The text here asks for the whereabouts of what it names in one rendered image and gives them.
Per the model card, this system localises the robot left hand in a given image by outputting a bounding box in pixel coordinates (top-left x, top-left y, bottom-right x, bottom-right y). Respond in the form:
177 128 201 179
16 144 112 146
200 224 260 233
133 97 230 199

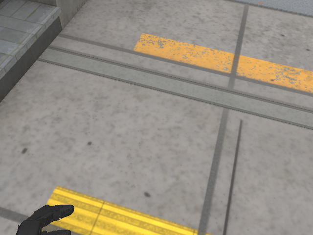
16 205 74 235

